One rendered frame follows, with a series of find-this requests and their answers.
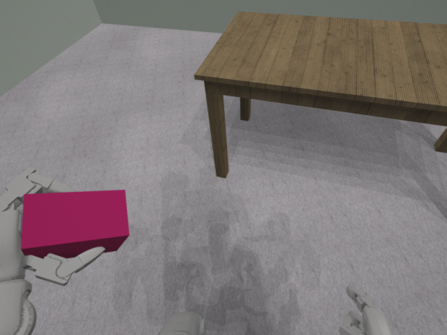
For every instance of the right robot hand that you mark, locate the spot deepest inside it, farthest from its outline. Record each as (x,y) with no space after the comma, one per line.
(372,321)

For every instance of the left robot hand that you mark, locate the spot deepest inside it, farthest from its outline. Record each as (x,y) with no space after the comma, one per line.
(13,262)

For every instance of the robot left forearm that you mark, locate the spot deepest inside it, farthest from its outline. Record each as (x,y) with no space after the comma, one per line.
(17,314)

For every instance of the robot left thigh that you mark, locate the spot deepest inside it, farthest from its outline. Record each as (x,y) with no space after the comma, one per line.
(184,323)

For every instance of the sponge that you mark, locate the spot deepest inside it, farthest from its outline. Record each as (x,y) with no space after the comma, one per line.
(68,224)

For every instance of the table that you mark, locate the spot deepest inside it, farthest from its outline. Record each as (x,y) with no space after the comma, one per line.
(380,68)

